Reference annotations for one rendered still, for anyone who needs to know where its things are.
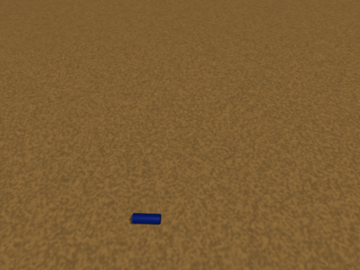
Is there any can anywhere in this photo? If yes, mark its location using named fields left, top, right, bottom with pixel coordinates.
left=132, top=213, right=161, bottom=224

